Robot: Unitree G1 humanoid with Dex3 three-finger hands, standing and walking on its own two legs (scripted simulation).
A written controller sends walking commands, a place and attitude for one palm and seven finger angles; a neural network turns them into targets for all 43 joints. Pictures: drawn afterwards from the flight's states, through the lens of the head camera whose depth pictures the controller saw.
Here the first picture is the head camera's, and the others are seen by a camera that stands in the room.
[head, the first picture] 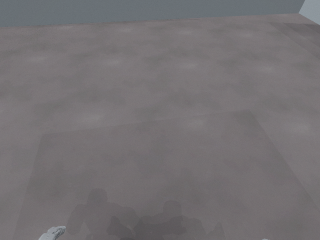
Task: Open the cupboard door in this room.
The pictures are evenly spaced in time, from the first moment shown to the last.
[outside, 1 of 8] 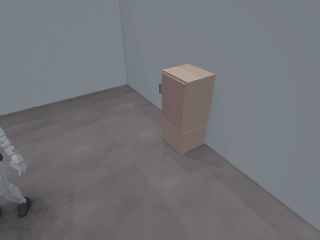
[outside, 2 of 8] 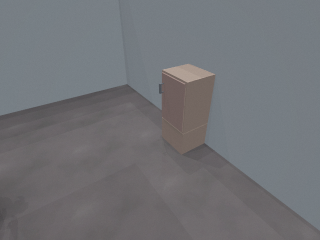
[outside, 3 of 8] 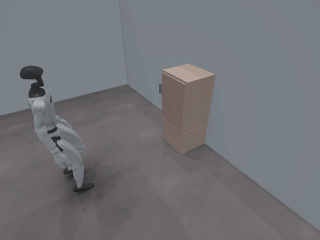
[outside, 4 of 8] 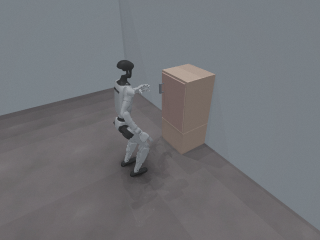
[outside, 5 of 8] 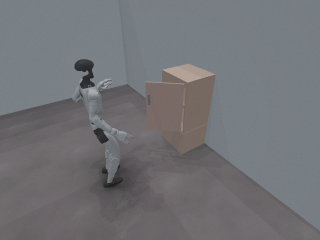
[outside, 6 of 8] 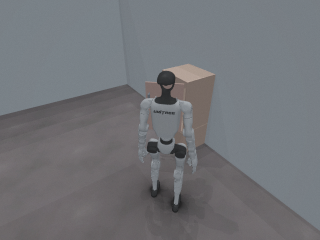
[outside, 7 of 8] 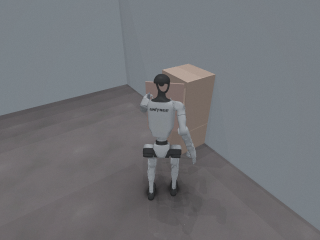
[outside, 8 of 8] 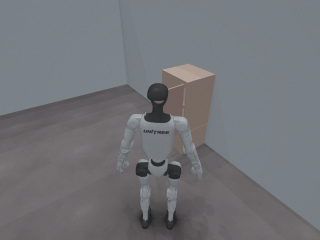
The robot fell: no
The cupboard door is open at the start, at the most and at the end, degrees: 0 95 94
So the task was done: yes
